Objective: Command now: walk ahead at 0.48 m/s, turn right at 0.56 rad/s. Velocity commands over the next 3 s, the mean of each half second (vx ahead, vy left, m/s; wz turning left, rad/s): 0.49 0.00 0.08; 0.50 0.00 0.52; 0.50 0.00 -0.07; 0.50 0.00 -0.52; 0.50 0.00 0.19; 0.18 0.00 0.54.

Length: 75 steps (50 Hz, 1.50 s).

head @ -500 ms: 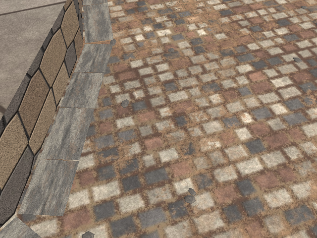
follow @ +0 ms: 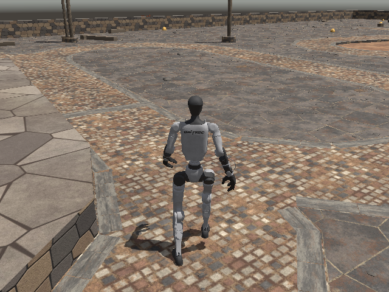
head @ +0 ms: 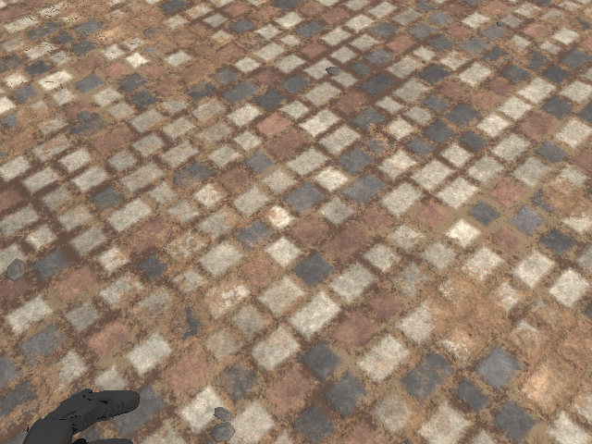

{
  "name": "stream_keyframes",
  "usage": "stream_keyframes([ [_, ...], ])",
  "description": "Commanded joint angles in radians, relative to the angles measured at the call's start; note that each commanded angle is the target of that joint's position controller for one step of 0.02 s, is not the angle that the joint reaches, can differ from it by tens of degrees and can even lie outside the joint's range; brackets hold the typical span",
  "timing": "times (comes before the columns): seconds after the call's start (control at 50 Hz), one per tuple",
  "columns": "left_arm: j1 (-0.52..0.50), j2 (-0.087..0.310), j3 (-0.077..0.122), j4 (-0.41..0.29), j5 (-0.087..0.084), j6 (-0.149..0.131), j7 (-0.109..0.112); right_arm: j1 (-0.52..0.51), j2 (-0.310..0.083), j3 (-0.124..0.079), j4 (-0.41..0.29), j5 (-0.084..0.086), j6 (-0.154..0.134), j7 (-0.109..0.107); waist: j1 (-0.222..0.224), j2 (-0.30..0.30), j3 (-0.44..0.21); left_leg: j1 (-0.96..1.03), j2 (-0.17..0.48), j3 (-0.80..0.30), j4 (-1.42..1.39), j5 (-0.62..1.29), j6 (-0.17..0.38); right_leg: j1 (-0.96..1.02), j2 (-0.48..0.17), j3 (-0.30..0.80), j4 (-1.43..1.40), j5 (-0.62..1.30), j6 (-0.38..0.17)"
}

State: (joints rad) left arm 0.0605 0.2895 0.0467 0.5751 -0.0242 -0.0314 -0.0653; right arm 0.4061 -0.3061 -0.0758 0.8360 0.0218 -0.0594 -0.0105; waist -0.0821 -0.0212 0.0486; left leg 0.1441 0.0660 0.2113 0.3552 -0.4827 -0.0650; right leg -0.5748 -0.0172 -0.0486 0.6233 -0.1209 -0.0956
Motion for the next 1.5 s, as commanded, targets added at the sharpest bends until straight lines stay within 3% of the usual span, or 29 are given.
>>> stream_keyframes([
  [0.02, 0.407, 0.259, 0.109, 0.022, -0.011, 0.02, 0.038, -0.022, -0.128, -0.015, -0.101, -0.026, -0.013, -0.01, 0.248, -0.064, -0.265, -0.483, 0.107, -0.018, 0.688, 0.622, 0.08, 0.784, -0.059, 0.204, -0.025, -0.01, -0.128],
  [0.04, 0.344, 0.315, 0.1, -0.004, -0.011, 0.005, 0.037, 0.07, -0.026, 0.028, -0.142, -0.029, -0.039, 0.007, 0.134, -0.286, -0.448, -0.808, -0.088, -0.173, 1.032, -0.096, 0.04, 1.022, -0.325, 0.829, -0.231, -0.296, -0.328],
  [0.06, 0.36, 0.202, 0.072, -0.008, 0.003, -0.006, 0.03, -0.031, -0.147, 0.0, -0.126, 0.01, -0.064, 0.019, 0.216, -0.108, -0.454, -0.872, -0.039, -0.327, 1.079, -0.043, 0.061, 0.973, -0.331, 0.835, -0.333, -0.372, -0.268],
  [0.08, 0.325, 0.175, 0.059, 0.008, 0.014, -0.017, 0.028, -0.12, -0.157, -0.002, -0.158, 0.041, -0.069, 0.022, 0.206, -0.085, -0.284, -0.913, -0.004, -0.296, 1.054, 0.023, 0.082, 0.831, -0.308, 0.678, -0.336, -0.304, -0.218],
  [0.1, 0.257, 0.159, 0.051, 0.014, 0.014, -0.028, 0.027, -0.142, -0.133, 0.006, -0.159, 0.029, -0.069, 0.012, 0.156, 0.014, -0.175, -0.879, 0.051, -0.288, 0.963, 0.107, 0.086, 0.655, -0.273, 0.546, -0.34, -0.162, -0.185],
  [0.18, 0.155, 0.103, 0.034, 0.035, 0.034, -0.064, 0.03, -0.048, -0.1, 0.004, -0.097, 0.006, -0.015, 0.009, 0.061, -0.037, -0.101, -0.71, 0.109, -0.289, 0.84, 0.239, 0.064, 0.389, -0.198, 0.29, -0.436, 0.072, -0.169],
  [0.26, 0.183, 0.107, 0.038, 0.092, 0.04, -0.083, 0.039, -0.139, -0.074, 0.006, -0.115, 0.001, 0.005, 0.003, 0.082, -0.012, -0.01, -0.829, 0.089, -0.322, 0.684, 0.413, 0.036, 0.393, -0.174, 0.131, -0.494, 0.165, -0.132],
  [0.46, 0.266, 0.145, 0.046, 0.18, 0.023, -0.044, 0.068, -0.367, -0.019, 0.03, -0.213, -0.001, -0.021, 0.068, 0.175, 0.007, 0.062, -0.913, 0.013, -0.219, 0.261, 0.554, 0.092, 0.686, -0.226, -0.051, -0.449, 0.375, -0.063],
  [0.52, 0.246, 0.183, 0.056, 0.177, 0.018, -0.015, 0.084, -0.341, -0.046, 0.018, -0.246, -0.002, -0.015, 0.083, 0.13, -0.04, -0.003, -0.815, -0.059, -0.132, 0.249, 0.386, 0.141, 0.752, -0.238, -0.087, -0.291, 0.798, -0.042],
  [0.56, 0.228, 0.205, 0.059, 0.168, 0.019, 0.0, 0.099, -0.175, -0.114, -0.017, -0.227, -0.002, -0.006, 0.076, 0.03, -0.074, -0.119, -0.574, -0.13, -0.1, 0.248, 0.32, 0.193, 0.714, -0.222, -0.112, -0.031, 1.02, -0.016],
  [0.58, 0.204, 0.196, 0.053, 0.158, 0.015, -0.002, 0.104, -0.013, -0.168, -0.046, -0.198, 0.001, -0.003, 0.061, -0.068, -0.035, -0.201, -0.302, -0.127, -0.159, 0.165, 0.398, 0.241, 0.562, -0.182, -0.131, 0.209, 0.885, 0.019],
  [0.6, 0.295, 0.087, 0.017, 0.118, 0.044, -0.025, 0.094, 0.077, -0.277, -0.074, -0.186, -0.003, 0.004, 0.041, -0.03, 0.185, -0.324, 0.104, 0.129, -0.581, 0.183, 0.406, 0.386, 0.157, -0.048, -0.12, 0.589, 0.178, 0.08],
  [0.62, 0.306, 0.06, -0.005, 0.101, 0.042, -0.066, 0.071, 0.067, -0.259, -0.062, -0.207, -0.001, -0.008, 0.044, -0.002, 0.224, -0.46, 0.298, 0.28, -1.063, 0.026, 0.296, 0.532, -0.108, 0.118, 0.094, 0.812, -0.47, 0.104],
  [0.64, 0.191, 0.144, 0.016, 0.078, 0.0, -0.094, 0.052, 0.052, -0.186, -0.044, -0.208, -0.009, -0.01, 0.042, -0.052, 0.123, -0.377, 0.255, 0.247, -0.944, -0.023, 0.248, 0.464, -0.21, 0.042, 0.19, 0.828, -0.404, 0.082],
  [0.66, 0.134, 0.146, 0.012, 0.052, -0.015, -0.11, 0.046, -0.007, -0.156, -0.035, -0.214, -0.006, -0.012, 0.04, -0.025, 0.06, -0.241, 0.106, 0.21, -0.801, -0.039, 0.282, 0.419, -0.224, -0.006, 0.173, 0.742, -0.314, 0.067],
  [0.7, 0.126, 0.143, 0.02, 0.056, 0.026, -0.106, 0.056, -0.122, -0.108, -0.018, -0.239, -0.007, -0.01, 0.038, 0.058, -0.008, -0.102, -0.159, 0.13, -0.632, -0.077, 0.478, 0.374, -0.129, -0.068, 0.147, 0.568, -0.23, 0.086],
  [0.78, 0.161, 0.103, 0.012, 0.061, 0.043, -0.067, 0.064, -0.155, -0.132, -0.021, -0.238, -0.012, -0.011, 0.018, 0.105, 0.052, -0.065, -0.372, 0.067, -0.508, -0.128, 0.642, 0.374, -0.03, -0.076, 0.103, 0.403, -0.149, 0.163],
  [0.86, -0.001, 0.058, -0.009, 0.026, 0.038, -0.068, 0.064, -0.11, -0.159, -0.029, -0.209, -0.001, 0.003, -0.002, 0.04, 0.097, -0.05, -0.448, -0.014, -0.427, -0.098, 0.532, 0.3, 0.061, -0.018, 0.078, 0.069, 0.13, 0.188],
  [0.94, -0.073, 0.096, 0.006, 0.006, 0.017, -0.083, 0.049, -0.052, -0.16, -0.031, -0.183, 0.007, 0.017, -0.006, 0.011, 0.124, -0.065, -0.368, 0.028, -0.537, -0.03, 0.391, 0.268, 0.115, 0.018, 0.118, -0.088, 0.181, 0.169],
  [1.02, 0.076, 0.142, 0.038, 0.047, 0.021, -0.1, 0.045, -0.071, -0.119, -0.021, -0.177, -0.004, 0.021, -0.007, 0.096, 0.158, -0.095, -0.296, 0.049, -0.591, 0.122, 0.437, 0.22, 0.276, 0.008, 0.101, -0.158, 0.086, 0.087],
  [1.04, 0.181, 0.173, 0.051, 0.06, 0.037, -0.106, 0.05, -0.062, -0.069, -0.002, -0.183, -0.012, 0.018, -0.002, 0.144, 0.118, -0.187, -0.337, -0.003, -0.538, 0.301, 0.438, 0.187, 0.457, -0.069, 0.162, -0.148, 0.064, 0.037],
  [1.06, 0.294, 0.255, 0.071, 0.075, 0.057, -0.104, 0.054, 0.055, -0.003, 0.02, -0.194, -0.008, 0.011, 0.0, 0.13, -0.097, -0.334, -0.602, -0.128, -0.423, 0.637, 0.197, 0.116, 0.802, -0.277, 0.495, -0.167, -0.047, -0.099],
  [1.08, 0.373, 0.258, 0.081, 0.124, 0.032, -0.09, 0.039, 0.11, -0.025, 0.024, -0.193, 0.013, 0.002, -0.001, 0.132, -0.321, -0.364, -0.837, -0.159, -0.379, 0.866, -0.108, 0.084, 0.893, -0.392, 0.877, -0.315, -0.354, -0.194],
  [1.1, 0.335, 0.176, 0.058, 0.112, 0.014, -0.088, 0.038, 0.025, -0.113, 0.003, -0.188, 0.02, 0.001, -0.001, 0.158, -0.175, -0.225, -0.919, -0.112, -0.416, 0.95, -0.045, 0.084, 0.8, -0.357, 0.839, -0.357, -0.496, -0.164],
  [1.16, 0.22, 0.109, 0.029, 0.105, 0.03, -0.071, 0.04, -0.173, -0.107, 0.0, -0.238, -0.023, -0.012, 0.003, 0.122, -0.05, -0.036, -0.878, -0.008, -0.325, 0.83, 0.136, 0.09, 0.505, -0.225, 0.517, -0.384, -0.184, -0.126],
  [1.32, 0.27, 0.165, 0.044, 0.146, 0.001, -0.05, 0.066, -0.315, -0.011, 0.038, -0.261, -0.026, -0.038, 0.021, 0.133, -0.075, -0.043, -0.664, -0.039, -0.252, 0.314, 0.373, 0.025, 0.367, -0.13, 0.311, -0.421, 0.102, -0.13],
  [1.42, 0.341, 0.171, 0.048, 0.173, -0.008, -0.027, 0.075, -0.402, -0.054, 0.022, -0.282, -0.009, -0.056, 0.033, 0.146, -0.08, -0.04, -0.543, -0.074, -0.276, 0.149, 0.449, 0.032, 0.39, -0.153, 0.387, -0.36, 0.02, -0.096],
  [1.48, 0.319, 0.14, 0.041, 0.165, -0.003, -0.019, 0.077, -0.273, -0.098, -0.007, -0.249, -0.014, -0.062, 0.021, 0.059, -0.082, -0.089, -0.294, -0.053, -0.27, 0.065, 0.414, 0.085, 0.336, -0.1, 0.39, -0.218, 0.018, -0.039],
  [1.5, 0.294, 0.087, 0.023, 0.145, 0.008, -0.024, 0.074, -0.137, -0.147, -0.024, -0.234, -0.028, -0.063, 0.01, -0.012, -0.018, -0.189, -0.09, 0.078, -0.387, 0.073, 0.366, 0.142, 0.237, -0.043, 0.33, 0.003, -0.04, -0.001],
])
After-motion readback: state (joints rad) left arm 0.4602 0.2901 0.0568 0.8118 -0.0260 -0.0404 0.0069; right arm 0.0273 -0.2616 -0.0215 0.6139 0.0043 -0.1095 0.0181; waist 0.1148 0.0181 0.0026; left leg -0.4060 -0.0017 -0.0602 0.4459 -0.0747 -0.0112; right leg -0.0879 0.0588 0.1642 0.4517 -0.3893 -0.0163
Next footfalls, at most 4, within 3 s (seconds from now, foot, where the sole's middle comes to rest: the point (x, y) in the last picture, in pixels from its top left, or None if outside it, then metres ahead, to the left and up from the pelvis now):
0.58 left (242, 419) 0.49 0.11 -0.75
1.04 right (289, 286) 0.82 -0.02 -0.75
1.50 left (170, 258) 0.93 0.29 -0.75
1.98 right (255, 163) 1.24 0.05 -0.75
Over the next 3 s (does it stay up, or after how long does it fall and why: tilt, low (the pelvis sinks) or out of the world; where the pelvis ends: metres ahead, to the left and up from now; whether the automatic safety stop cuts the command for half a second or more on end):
stays up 1.54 0.19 0.02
